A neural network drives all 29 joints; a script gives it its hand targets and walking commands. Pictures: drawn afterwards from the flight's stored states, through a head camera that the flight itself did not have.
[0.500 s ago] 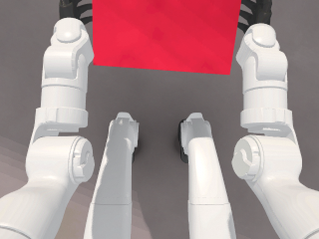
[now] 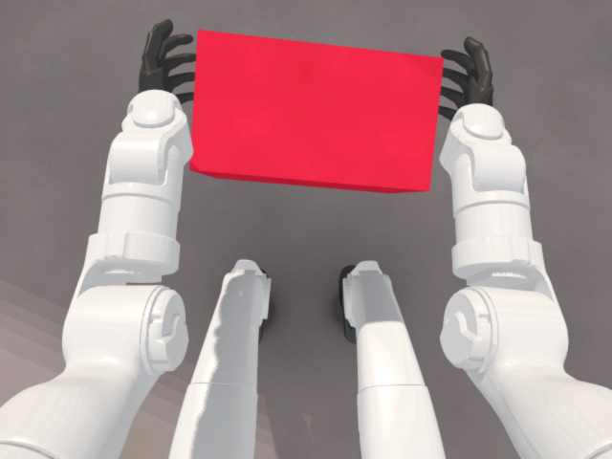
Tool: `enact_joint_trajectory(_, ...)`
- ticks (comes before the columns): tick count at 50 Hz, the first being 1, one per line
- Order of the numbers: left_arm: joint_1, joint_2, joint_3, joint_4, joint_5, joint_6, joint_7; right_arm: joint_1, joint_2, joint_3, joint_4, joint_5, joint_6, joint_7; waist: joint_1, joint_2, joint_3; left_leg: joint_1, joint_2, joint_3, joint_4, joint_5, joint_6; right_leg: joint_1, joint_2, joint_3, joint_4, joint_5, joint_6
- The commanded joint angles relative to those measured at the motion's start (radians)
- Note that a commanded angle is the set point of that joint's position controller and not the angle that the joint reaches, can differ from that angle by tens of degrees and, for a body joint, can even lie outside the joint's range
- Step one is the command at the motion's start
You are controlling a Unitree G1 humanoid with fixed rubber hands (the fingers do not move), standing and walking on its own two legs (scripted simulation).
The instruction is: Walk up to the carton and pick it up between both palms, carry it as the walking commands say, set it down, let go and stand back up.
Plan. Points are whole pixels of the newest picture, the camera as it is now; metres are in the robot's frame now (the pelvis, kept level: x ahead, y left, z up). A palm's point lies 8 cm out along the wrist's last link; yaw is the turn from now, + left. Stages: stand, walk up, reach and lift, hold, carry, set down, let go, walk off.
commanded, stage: reach and lift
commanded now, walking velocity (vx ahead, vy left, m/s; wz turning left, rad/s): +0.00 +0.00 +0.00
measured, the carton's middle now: (312, 127) +0.48 +0.00 -0.13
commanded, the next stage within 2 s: none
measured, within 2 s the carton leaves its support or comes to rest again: neither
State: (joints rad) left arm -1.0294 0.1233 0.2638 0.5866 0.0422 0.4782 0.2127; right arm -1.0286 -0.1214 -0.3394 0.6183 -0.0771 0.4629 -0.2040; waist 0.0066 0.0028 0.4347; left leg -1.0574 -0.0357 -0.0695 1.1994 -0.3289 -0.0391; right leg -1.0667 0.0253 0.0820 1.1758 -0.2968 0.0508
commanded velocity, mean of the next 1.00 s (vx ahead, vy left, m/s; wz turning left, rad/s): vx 0.00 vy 0.00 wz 0.00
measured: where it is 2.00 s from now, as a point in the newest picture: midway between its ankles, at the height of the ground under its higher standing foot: (303, 319)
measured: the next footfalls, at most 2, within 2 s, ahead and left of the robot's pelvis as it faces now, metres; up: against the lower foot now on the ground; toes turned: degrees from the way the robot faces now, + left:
none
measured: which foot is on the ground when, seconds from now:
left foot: down 0.00-1.00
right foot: down 0.00-1.00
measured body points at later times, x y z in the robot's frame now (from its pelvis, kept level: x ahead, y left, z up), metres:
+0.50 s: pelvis +0.11 -0.01 +0.08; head +0.14 -0.01 +0.53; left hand +0.48 +0.18 +0.10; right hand +0.48 -0.18 +0.09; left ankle +0.14 +0.13 -0.62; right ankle +0.15 -0.14 -0.62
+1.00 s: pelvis +0.17 +0.00 +0.13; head +0.14 -0.01 +0.58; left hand +0.45 +0.18 +0.14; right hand +0.45 -0.18 +0.13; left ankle +0.14 +0.13 -0.62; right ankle +0.16 -0.14 -0.62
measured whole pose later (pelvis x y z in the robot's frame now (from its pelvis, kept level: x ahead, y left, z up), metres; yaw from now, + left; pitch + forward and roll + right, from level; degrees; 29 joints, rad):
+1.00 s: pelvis +0.17 +0.00 +0.13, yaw +1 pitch +5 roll +0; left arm -0.18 -0.11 0.28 0.30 0.24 0.57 0.01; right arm -0.16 0.13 -0.29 0.28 -0.29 0.60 0.00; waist 0.00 0.02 -0.17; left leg -0.26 0.00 -0.10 0.38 -0.22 -0.02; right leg -0.26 -0.01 0.05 0.36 -0.20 0.02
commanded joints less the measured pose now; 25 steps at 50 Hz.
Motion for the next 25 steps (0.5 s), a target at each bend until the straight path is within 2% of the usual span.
enact_joint_trajectory(1, -0.733, -1.164, -0.639, -0.199, -0.183, -0.071, -0.546, -0.673, 1.225, 0.671, -0.145, 0.216, -0.027, 0.539, 0.002, -0.022, -2.218, 0.501, -0.096, 0.064, -0.235, 0.043, 0.034, 0.548, 0.108, -0.07, -0.196, 0.037, -0.038)
enact_joint_trajectory(2, -0.734, -1.153, -0.607, -0.163, -0.177, -0.072, -0.556, -0.653, 1.207, 0.654, -0.103, 0.209, -0.025, 0.543, -0.006, -0.027, -2.138, 0.443, -0.094, 0.07, -0.253, -0.008, 0.033, 0.555, 0.108, -0.08, -0.209, -0.004, -0.034)
enact_joint_trajectory(3, -0.766, -1.149, -0.644, -0.255, -0.196, -0.087, -0.558, -0.644, 1.255, 0.682, -0.144, 0.211, -0.027, 0.543, 0.015, -0.028, -2.226, 0.496, -0.099, 0.075, -0.274, 0.033, 0.028, 0.63, 0.108, -0.066, -0.23, 0.047, -0.036)
enact_joint_trajectory(4, -0.687, -1.187, -0.64, -0.157, -0.172, -0.077, -0.558, -0.582, 1.227, 0.64, -0.077, 0.177, -0.035, 0.546, -0.011, -0.006, -2.108, 0.486, -0.093, 0.062, -0.285, 0.04, 0.027, 0.554, 0.107, -0.068, -0.231, 0.032, -0.04)
enact_joint_trajectory(5, -0.671, -1.189, -0.639, -0.189, -0.182, -0.089, -0.554, -0.567, 1.245, 0.676, -0.103, 0.204, -0.039, 0.547, 0.01, -0.026, -2.111, 0.528, -0.097, 0.064, -0.3, 0.091, 0.029, 0.585, 0.106, -0.078, -0.246, 0.079, -0.036)
enact_joint_trajectory(6, -0.636, -1.18, -0.647, -0.188, -0.17, -0.087, -0.563, -0.522, 1.263, 0.678, -0.096, 0.193, -0.036, 0.546, 0.018, -0.006, -2.087, 0.5, -0.096, 0.075, -0.295, 0.119, 0.029, 0.617, 0.099, -0.06, -0.254, 0.107, -0.034)
enact_joint_trajectory(7, -0.644, -1.148, -0.603, -0.172, -0.147, -0.09, -0.562, -0.538, 1.287, 0.665, -0.062, 0.188, -0.027, 0.548, 0.043, -0.037, -2.0, 0.451, -0.093, 0.076, -0.31, 0.042, 0.038, 0.61, 0.096, -0.059, -0.265, 0.025, -0.03)
enact_joint_trajectory(8, -0.588, -1.164, -0.551, -0.088, -0.109, -0.081, -0.566, -0.471, 1.273, 0.619, 0.013, 0.164, -0.027, 0.556, 0.029, -0.017, -1.87, 0.437, -0.088, 0.072, -0.343, 0.031, 0.04, 0.555, 0.098, -0.072, -0.28, 0.02, -0.03)
enact_joint_trajectory(9, -0.585, -1.168, -0.558, -0.121, -0.117, -0.089, -0.573, -0.443, 1.282, 0.614, 0.005, 0.15, -0.03, 0.56, 0.024, -0.017, -1.848, 0.448, -0.094, 0.082, -0.354, 0.062, 0.031, 0.574, 0.1, -0.077, -0.297, 0.053, -0.033)
enact_joint_trajectory(10, -0.502, -1.194, -0.567, -0.081, -0.102, -0.084, -0.575, -0.437, 1.29, 0.632, -0.067, 0.156, -0.045, 0.55, 0.026, -0.037, -1.864, 0.475, -0.1, 0.088, -0.352, 0.124, 0.034, 0.625, 0.106, -0.082, -0.306, 0.096, -0.025)
enact_joint_trajectory(11, -0.469, -1.183, -0.508, -0.029, -0.081, -0.087, -0.58, -0.41, 1.262, 0.596, -0.032, 0.131, -0.044, 0.549, 0.013, -0.051, -1.706, 0.405, -0.098, 0.083, -0.346, 0.088, 0.04, 0.562, 0.097, -0.071, -0.321, 0.049, -0.028)
enact_joint_trajectory(12, -0.43, -1.197, -0.497, -0.038, -0.073, -0.089, -0.581, -0.36, 1.27, 0.585, -0.026, 0.132, -0.048, 0.555, 0.018, -0.02, -1.68, 0.44, -0.097, 0.087, -0.366, 0.129, 0.042, 0.579, 0.097, -0.077, -0.33, 0.096, -0.026)
enact_joint_trajectory(13, -0.43, -1.19, -0.43, 0.013, -0.052, -0.086, -0.578, -0.341, 1.239, 0.512, 0.031, 0.114, -0.051, 0.555, 0.002, -0.002, -1.537, 0.445, -0.088, 0.072, -0.397, 0.101, 0.04, 0.497, 0.091, -0.085, -0.352, 0.059, -0.029)
enact_joint_trajectory(14, -0.333, -1.194, -0.365, 0.104, -0.01, -0.079, -0.578, -0.33, 1.198, 0.466, 0.042, 0.091, -0.056, 0.553, 0.011, 0.026, -1.371, 0.391, -0.089, 0.073, -0.411, 0.085, 0.043, 0.463, 0.085, -0.076, -0.379, 0.024, -0.033)
enact_joint_trajectory(15, -0.344, -1.137, -0.3, 0.117, 0.04, -0.083, -0.575, -0.255, 1.193, 0.389, 0.137, 0.044, -0.05, 0.555, 0.007, 0.029, -1.217, 0.368, -0.081, 0.063, -0.44, 0.036, 0.048, 0.361, 0.089, -0.08, -0.404, -0.038, -0.037)
enact_joint_trajectory(16, -0.241, -1.12, -0.233, 0.162, 0.09, -0.069, -0.579, -0.196, 1.181, 0.343, 0.156, 0.011, -0.036, 0.564, 0.008, 0.062, -1.11, 0.348, -0.074, 0.065, -0.472, -0.021, 0.047, 0.371, 0.082, -0.065, -0.447, -0.08, -0.048)
enact_joint_trajectory(17, -0.225, -1.118, -0.206, 0.199, 0.084, -0.053, -0.585, -0.229, 1.16, 0.323, 0.155, 0.003, -0.022, 0.566, 0.013, 0.001, -1.043, 0.387, -0.067, 0.062, -0.505, -0.058, 0.053, 0.367, 0.085, -0.084, -0.462, -0.132, -0.043)
enact_joint_trajectory(18, -0.144, -1.075, -0.155, 0.232, 0.127, -0.044, -0.59, -0.162, 1.14, 0.259, 0.181, -0.045, -0.008, 0.568, 0.006, -0.008, -0.946, 0.347, -0.068, 0.067, -0.525, -0.057, 0.052, 0.383, 0.09, -0.079, -0.488, -0.113, -0.047)
enact_joint_trajectory(19, -0.14, -1.144, -0.227, 0.167, 0.072, -0.036, -0.597, -0.177, 1.157, 0.339, 0.087, -0.002, -0.01, 0.567, -0.011, 0.011, -1.053, 0.451, -0.068, 0.066, -0.545, -0.028, 0.046, 0.492, 0.093, -0.07, -0.511, -0.081, -0.052)
enact_joint_trajectory(20, -0.127, -1.118, -0.22, 0.172, 0.067, -0.022, -0.598, -0.136, 1.14, 0.295, 0.133, -0.019, 0.011, 0.564, -0.036, -0.004, -1.004, 0.461, -0.062, 0.057, -0.566, -0.03, 0.044, 0.509, 0.098, -0.072, -0.531, -0.074, -0.053)
enact_joint_trajectory(21, -0.101, -1.093, -0.181, 0.198, 0.085, -0.01, -0.603, -0.091, 1.116, 0.243, 0.159, -0.076, 0.024, 0.566, -0.041, -0.018, -0.95, 0.447, -0.058, 0.065, -0.589, -0.013, 0.044, 0.54, 0.089, -0.067, -0.55, -0.038, -0.056)
enact_joint_trajectory(22, -0.091, -1.085, -0.196, 0.149, 0.098, -0.003, -0.601, -0.044, 1.112, 0.243, 0.146, -0.085, 0.032, 0.565, -0.052, 0.004, -0.953, 0.449, -0.065, 0.065, -0.594, 0.021, 0.038, 0.582, 0.1, -0.062, -0.56, 0.014, -0.06)
enact_joint_trajectory(23, -0.054, -1.075, -0.205, 0.142, 0.087, 0.002, -0.597, -0.018, 1.127, 0.264, 0.14, -0.074, 0.038, 0.558, -0.044, 0.001, -0.944, 0.501, -0.058, 0.063, -0.614, 0.084, 0.04, 0.635, 0.09, -0.05, -0.585, 0.072, -0.058)
enact_joint_trajectory(24, -0.081, -1.053, -0.212, 0.134, 0.072, 0.008, -0.596, 0.008, 1.123, 0.268, 0.134, -0.093, 0.052, 0.547, -0.052, -0.035, -0.9, 0.508, -0.053, 0.052, -0.618, 0.061, 0.052, 0.655, 0.091, -0.042, -0.593, 0.047, -0.051)
enact_joint_trajectory(25, -0.021, -1.046, -0.242, 0.063, 0.076, 0.004, -0.589, 0.075, 1.131, 0.287, 0.099, -0.095, 0.055, 0.546, -0.051, -0.021, -0.924, 0.566, -0.063, 0.054, -0.64, 0.201, 0.042, 0.701, 0.103, -0.056, -0.607, 0.195, -0.05)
